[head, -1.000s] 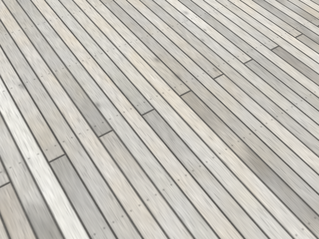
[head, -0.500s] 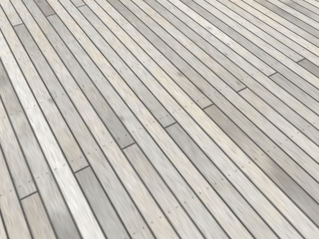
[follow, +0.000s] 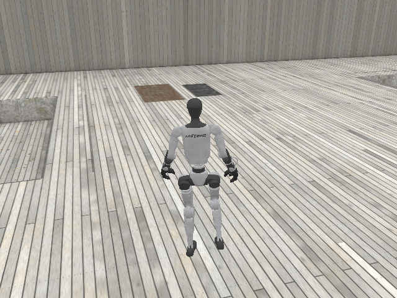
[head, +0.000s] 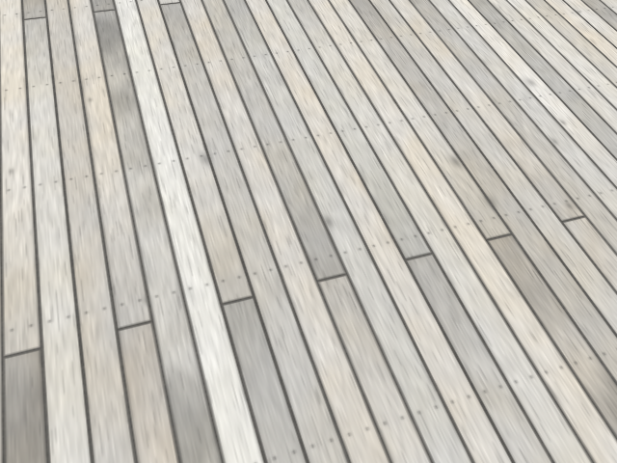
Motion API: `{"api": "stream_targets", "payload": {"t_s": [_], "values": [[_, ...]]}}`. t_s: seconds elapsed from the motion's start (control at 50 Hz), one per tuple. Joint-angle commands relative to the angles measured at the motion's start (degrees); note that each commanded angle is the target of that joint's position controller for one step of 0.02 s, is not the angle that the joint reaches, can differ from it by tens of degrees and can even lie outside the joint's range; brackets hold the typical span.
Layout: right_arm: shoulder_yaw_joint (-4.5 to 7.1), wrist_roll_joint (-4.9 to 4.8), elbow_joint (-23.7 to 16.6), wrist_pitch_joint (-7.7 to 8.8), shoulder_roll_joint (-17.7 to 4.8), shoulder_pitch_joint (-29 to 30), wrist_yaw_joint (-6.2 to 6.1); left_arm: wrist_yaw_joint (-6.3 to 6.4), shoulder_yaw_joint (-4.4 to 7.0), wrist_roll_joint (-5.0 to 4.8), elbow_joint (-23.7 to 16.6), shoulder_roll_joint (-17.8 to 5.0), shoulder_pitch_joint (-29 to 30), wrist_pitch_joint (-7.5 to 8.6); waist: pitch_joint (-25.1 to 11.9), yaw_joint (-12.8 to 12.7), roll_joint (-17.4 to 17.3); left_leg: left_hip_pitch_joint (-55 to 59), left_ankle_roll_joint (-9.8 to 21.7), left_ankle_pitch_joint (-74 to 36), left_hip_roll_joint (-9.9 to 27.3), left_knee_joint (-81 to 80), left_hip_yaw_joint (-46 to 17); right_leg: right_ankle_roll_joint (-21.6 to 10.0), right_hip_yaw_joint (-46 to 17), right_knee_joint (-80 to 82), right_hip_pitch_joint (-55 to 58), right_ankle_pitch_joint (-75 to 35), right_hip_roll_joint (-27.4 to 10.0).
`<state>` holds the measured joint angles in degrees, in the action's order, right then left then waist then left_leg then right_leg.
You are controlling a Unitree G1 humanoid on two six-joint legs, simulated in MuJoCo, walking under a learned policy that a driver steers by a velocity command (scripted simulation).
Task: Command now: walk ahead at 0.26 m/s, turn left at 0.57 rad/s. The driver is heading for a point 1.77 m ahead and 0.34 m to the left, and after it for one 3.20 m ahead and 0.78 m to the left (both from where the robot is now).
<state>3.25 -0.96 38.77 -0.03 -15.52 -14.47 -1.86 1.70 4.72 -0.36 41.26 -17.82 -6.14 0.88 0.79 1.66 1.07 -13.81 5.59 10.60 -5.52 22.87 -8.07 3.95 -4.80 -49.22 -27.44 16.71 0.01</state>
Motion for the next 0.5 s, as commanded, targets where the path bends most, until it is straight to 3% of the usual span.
{"api": "stream_targets", "payload": {"t_s": [0.02, 0.14, 0.2, 0.22, 0.24, 0.26, 0.28, 0.3, 0.32, 0.36, 0.4, 0.5], "values": [[3.16, 0.02, -3.14, 0.92, -10.95, -1.32, -0.37, -0.72, 0.9, -0.14, -5.28, -4.22, 6.08, 2.73, -1.25, 1.77, -8.36, 9.22, 8.33, 16.16, 14.1, -10.53, -20.57, 0.01, -0.9, 8.75, -7.22, -1.2, 0.15], [3.16, -0.41, -3.53, 0.97, -11.2, -1.06, 0.6, -2.06, 0.94, -0.95, -5.75, -4.55, 5.83, 5.48, -0.32, 1.45, -8.67, 2.92, 8.34, 17.49, 12.26, -8.6, -23.71, -1.88, -0.18, 18.13, 3.11, -1.34, 1.96], [2.53, -0.53, -4.17, 0.64, -9.28, 0.82, 0.83, -1.94, 1.53, -1.13, -4.22, -4.89, -0.18, 6.37, -1.04, -2.77, -7.57, -4.05, 5.45, 18.42, 8.86, -3.68, -22.75, -3.67, 1.31, 26.14, 17.42, -7.03, 1.71], [1.83, -0.31, -4.45, 0.83, -6.91, 1.05, 0.87, -1.59, 2.11, -0.88, -3.26, -6.18, -4.7, 6.45, -2.72, -4.9, -6.01, -9.93, 3.11, 20.24, 6.65, 2.26, -20.19, -5.07, -1.09, 26.76, 26.25, -6.48, -1.92], [0.39, 0.2, -4.59, 1.04, -2.08, -0.14, 1.05, -1.15, 2.58, 0.1, -2.46, -8.78, -11.77, 6.32, -7.2, -6.73, 2.26, -17.02, -0.55, 24.88, 1.12, 19.28, -11.66, -8.56, -12.1, 29.4, 36.12, 2.41, -12.29], [0.74, -1.2, -7.92, 1.75, -3.78, 0.93, 0.78, -1.66, 3.48, 1.78, -1.19, -13.49, -15.82, 5.97, -5.1, -5.95, 11.74, -31.03, -2.0, 26.8, -2.27, 30.79, -5.22, -15.83, -33.91, 36.6, 37.77, 20.99, -22.28], [1.63, -1.32, -7.22, 2.1, -8.1, 0.45, 0.78, -1.84, 3.2, 0.65, -1.64, -11.22, -12.48, 5.88, 0.34, -4.34, 9.93, -36.09, -3.29, 22.16, 3.91, 37.92, -3.72, -17.43, -35.65, 37.89, 33.82, 27.18, -24.17], [2.23, -0.76, -6.14, 1.99, -10.04, 1.08, 1.0, -1.51, 2.18, -0.1, -2.37, -7.54, -10.6, 5.6, 3.21, -4.52, 8.05, -37.17, -4.15, 17.18, 5.4, 40.63, -2.54, -15.84, -29.39, 37.88, 31.93, 23.83, -21.05], [2.43, -0.26, -4.95, 1.83, -9.72, 0.24, 1.19, -1.29, 1.55, 0.01, -2.95, -6.01, -9.4, 5.35, 2.95, -3.99, 6.07, -35.92, -4.83, 13.14, 6.31, 42.26, -1.5, -14.01, -23.34, 37.9, 30.95, 17.77, -18.23], [2.22, -0.29, -5.47, 2.06, -7.95, 2.2, 1.99, -0.97, 0.85, 0.57, -2.73, -4.95, -8.47, 5.12, 3.7, -3.84, 5.42, -34.5, -5.5, 6.68, 8.66, 42.88, -0.29, -12.39, -13.7, 39.28, 27.33, 4.76, -15.29], [1.6, -0.34, -6.19, 2.25, -5.8, 3.69, 2.42, -0.99, 0.74, 0.92, -2.12, -5.06, -9.43, 5.46, 3.16, -4.33, 5.22, -33.68, -6.44, 1.71, 9.31, 42.82, 1.5, -12.65, -6.7, 40.32, 25.49, -4.52, -13.6], [0.51, -0.28, -7.88, 2.51, -3.69, 8.69, 3.41, -1.12, 0.85, 0.64, -0.32, -6.73, -10.64, 4.99, 3.91, -5.49, 3.89, -30.19, -7.57, -8.46, 10.11, 28.47, 4.85, -12.7, 4.52, 40.95, 24.54, -17.32, -12.1]]}}
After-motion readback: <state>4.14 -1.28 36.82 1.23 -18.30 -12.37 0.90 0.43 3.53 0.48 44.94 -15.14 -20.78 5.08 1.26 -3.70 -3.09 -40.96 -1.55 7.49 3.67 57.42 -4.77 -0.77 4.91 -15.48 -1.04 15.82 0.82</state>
